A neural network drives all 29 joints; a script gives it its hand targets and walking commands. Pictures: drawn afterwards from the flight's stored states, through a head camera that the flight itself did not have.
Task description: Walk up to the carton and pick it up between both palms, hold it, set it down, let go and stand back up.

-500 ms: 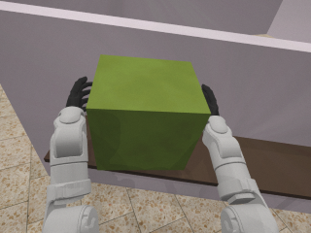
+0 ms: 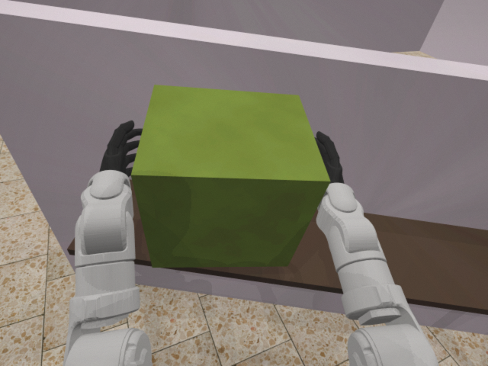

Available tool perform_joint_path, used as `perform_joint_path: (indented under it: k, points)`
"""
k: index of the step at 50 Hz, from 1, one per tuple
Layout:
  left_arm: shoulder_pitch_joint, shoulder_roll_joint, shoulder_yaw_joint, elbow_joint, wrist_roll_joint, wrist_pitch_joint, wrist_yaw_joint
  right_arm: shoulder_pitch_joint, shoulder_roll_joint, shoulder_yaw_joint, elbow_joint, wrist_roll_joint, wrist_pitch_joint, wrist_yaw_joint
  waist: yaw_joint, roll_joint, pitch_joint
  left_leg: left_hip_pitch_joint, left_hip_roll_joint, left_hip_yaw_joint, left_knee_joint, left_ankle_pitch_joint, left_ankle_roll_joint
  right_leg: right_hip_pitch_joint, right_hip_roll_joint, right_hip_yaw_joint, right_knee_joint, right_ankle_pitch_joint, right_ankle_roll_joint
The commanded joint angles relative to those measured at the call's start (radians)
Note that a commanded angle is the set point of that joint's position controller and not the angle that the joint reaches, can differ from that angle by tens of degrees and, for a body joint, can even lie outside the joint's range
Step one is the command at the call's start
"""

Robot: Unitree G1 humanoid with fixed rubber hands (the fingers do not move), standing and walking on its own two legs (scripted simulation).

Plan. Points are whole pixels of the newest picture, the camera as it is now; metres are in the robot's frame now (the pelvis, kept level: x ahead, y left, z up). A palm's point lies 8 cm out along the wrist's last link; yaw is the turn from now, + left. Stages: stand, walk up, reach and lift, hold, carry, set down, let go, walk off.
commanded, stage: hold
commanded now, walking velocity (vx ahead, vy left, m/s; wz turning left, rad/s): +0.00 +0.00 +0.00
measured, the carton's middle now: (225, 181) +0.38 +0.02 +0.14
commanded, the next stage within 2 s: none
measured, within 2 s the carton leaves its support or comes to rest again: neither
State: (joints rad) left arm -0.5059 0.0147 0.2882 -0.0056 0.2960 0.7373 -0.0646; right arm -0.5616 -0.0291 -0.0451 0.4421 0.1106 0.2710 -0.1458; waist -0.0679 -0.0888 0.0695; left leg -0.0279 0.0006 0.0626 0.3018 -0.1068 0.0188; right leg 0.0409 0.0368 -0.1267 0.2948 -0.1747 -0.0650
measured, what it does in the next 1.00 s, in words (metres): stands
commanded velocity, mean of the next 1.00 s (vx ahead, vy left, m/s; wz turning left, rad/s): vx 0.00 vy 0.00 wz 0.00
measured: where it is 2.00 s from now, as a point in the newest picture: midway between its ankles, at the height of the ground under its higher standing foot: outside the picture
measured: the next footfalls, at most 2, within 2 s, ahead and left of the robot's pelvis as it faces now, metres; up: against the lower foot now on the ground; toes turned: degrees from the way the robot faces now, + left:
none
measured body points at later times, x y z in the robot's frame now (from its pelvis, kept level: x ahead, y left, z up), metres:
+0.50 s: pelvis +0.00 +0.00 +0.00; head -0.04 +0.03 +0.45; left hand +0.36 +0.19 +0.17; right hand +0.36 -0.15 +0.16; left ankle +0.05 +0.11 -0.75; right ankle +0.01 -0.07 -0.75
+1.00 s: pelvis +0.00 +0.00 +0.00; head -0.04 +0.03 +0.45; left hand +0.36 +0.18 +0.17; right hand +0.36 -0.15 +0.16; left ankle +0.05 +0.11 -0.75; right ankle +0.01 -0.07 -0.75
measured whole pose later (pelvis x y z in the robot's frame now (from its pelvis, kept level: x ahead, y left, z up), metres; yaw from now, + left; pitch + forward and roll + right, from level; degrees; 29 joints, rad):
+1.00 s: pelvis +0.00 +0.00 +0.00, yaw +0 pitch -10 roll +0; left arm -0.53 0.01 0.30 0.02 0.30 0.75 -0.07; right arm -0.57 -0.02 -0.06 0.46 0.09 0.29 -0.14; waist -0.06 -0.08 0.08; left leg -0.03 0.00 0.06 0.29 -0.10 0.02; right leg 0.03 0.04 -0.13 0.30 -0.17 -0.07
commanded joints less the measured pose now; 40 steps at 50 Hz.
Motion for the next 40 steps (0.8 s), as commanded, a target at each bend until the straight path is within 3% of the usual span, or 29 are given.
perform_joint_path:
  k: [1,4,8,12,13,15,18,19,22,23,24,26,28,30,33,35,40]
  points:
    - [-0.593,-0.376,-0.425,-0.089,-0.129,-0.047,-0.128,-0.698,0.413,0.310,-0.259,0.047,-0.057,0.117,-0.015,0.088,-0.339,0.166,-0.004,-0.019,-0.026,0.061,-0.006,-0.052,-0.043,0.046,-0.071,0.116,0.096]
    - [-0.596,-0.386,-0.425,-0.070,-0.133,-0.043,-0.129,-0.706,0.398,0.282,-0.247,0.033,-0.064,0.133,-0.012,0.118,-0.327,0.161,0.002,-0.023,-0.037,0.039,-0.016,-0.078,-0.042,0.037,-0.079,0.051,0.080]
    - [-0.612,-0.402,-0.462,-0.131,-0.160,-0.062,-0.119,-0.733,0.420,0.337,-0.326,0.065,-0.077,0.122,-0.018,0.113,-0.448,0.207,-0.007,-0.026,0.008,0.168,-0.017,-0.023,-0.032,0.045,-0.043,0.220,0.093]
    - [-0.546,-0.391,-0.468,-0.157,-0.155,-0.061,-0.111,-0.707,0.417,0.382,-0.385,0.099,-0.076,0.105,0.004,0.113,-0.488,0.228,-0.006,-0.034,0.026,0.251,-0.028,0.008,-0.029,0.054,-0.033,0.318,0.099]
    - [-0.550,-0.385,-0.476,-0.186,-0.150,-0.063,-0.107,-0.678,0.413,0.381,-0.360,0.098,-0.070,0.104,-0.007,0.129,-0.481,0.236,-0.002,-0.033,0.029,0.259,-0.032,0.006,-0.030,0.049,-0.034,0.317,0.098]
    - [-0.528,-0.382,-0.465,-0.183,-0.152,-0.055,-0.116,-0.651,0.415,0.385,-0.343,0.093,-0.059,0.102,-0.010,0.104,-0.446,0.223,-0.006,-0.028,0.014,0.219,-0.025,0.015,-0.030,0.049,-0.036,0.302,0.098]
    - [-0.535,-0.363,-0.441,-0.131,-0.131,-0.040,-0.127,-0.651,0.397,0.341,-0.299,0.062,-0.047,0.109,-0.009,0.092,-0.343,0.181,-0.002,-0.019,-0.018,0.111,-0.021,-0.030,-0.041,0.046,-0.059,0.180,0.097]
    - [-0.569,-0.379,-0.448,-0.133,-0.142,-0.044,-0.129,-0.683,0.394,0.328,-0.316,0.057,-0.053,0.115,-0.007,0.112,-0.355,0.167,-0.005,-0.018,-0.021,0.077,-0.025,-0.045,-0.041,0.042,-0.065,0.130,0.094]
    - [-0.603,-0.376,-0.453,-0.139,-0.152,-0.049,-0.125,-0.692,0.422,0.321,-0.293,0.060,-0.057,0.126,-0.005,0.106,-0.348,0.157,-0.004,-0.017,-0.031,0.073,-0.015,-0.053,-0.043,0.049,-0.065,0.126,0.085]
    - [-0.603,-0.408,-0.494,-0.193,-0.177,-0.057,-0.120,-0.695,0.423,0.342,-0.354,0.070,-0.071,0.125,-0.022,0.125,-0.436,0.209,0.000,-0.024,-0.005,0.145,-0.027,-0.041,-0.033,0.041,-0.047,0.188,0.087]
    - [-0.581,-0.405,-0.498,-0.200,-0.176,-0.059,-0.118,-0.709,0.418,0.366,-0.397,0.083,-0.072,0.120,-0.008,0.106,-0.469,0.223,-0.006,-0.028,0.017,0.199,-0.024,-0.019,-0.032,0.048,-0.047,0.260,0.092]
    - [-0.581,-0.395,-0.489,-0.166,-0.168,-0.061,-0.118,-0.696,0.406,0.356,-0.372,0.083,-0.066,0.109,-0.026,0.143,-0.465,0.229,-0.005,-0.038,0.015,0.197,-0.032,-0.006,-0.033,0.048,-0.031,0.266,0.092]
    - [-0.536,-0.380,-0.461,-0.140,-0.152,-0.054,-0.118,-0.667,0.407,0.357,-0.348,0.077,-0.058,0.102,-0.012,0.115,-0.400,0.205,-0.003,-0.032,0.010,0.172,-0.021,-0.014,-0.038,0.056,-0.050,0.254,0.095]
    - [-0.548,-0.368,-0.431,-0.113,-0.132,-0.041,-0.128,-0.663,0.401,0.325,-0.292,0.054,-0.045,0.108,-0.011,0.097,-0.329,0.174,-0.003,-0.018,-0.027,0.070,-0.014,-0.042,-0.041,0.044,-0.067,0.141,0.092]
    - [-0.562,-0.363,-0.414,-0.088,-0.133,-0.034,-0.136,-0.687,0.393,0.307,-0.278,0.044,-0.047,0.123,0.005,0.084,-0.327,0.142,-0.003,-0.012,-0.041,0.018,-0.008,-0.052,-0.041,0.042,-0.079,0.067,0.087]
    - [-0.607,-0.380,-0.447,-0.134,-0.151,-0.045,-0.131,-0.708,0.406,0.310,-0.303,0.046,-0.061,0.128,-0.007,0.118,-0.389,0.181,0.000,-0.018,-0.024,0.064,-0.016,-0.055,-0.043,0.043,-0.066,0.106,0.084]
    - [-0.584,-0.398,-0.475,-0.157,-0.157,-0.055,-0.114,-0.700,0.412,0.345,-0.345,0.073,-0.074,0.120,-0.005,0.131,-0.450,0.227,0.000,-0.029,0.015,0.189,-0.025,-0.025,-0.039,0.051,-0.053,0.229,0.087]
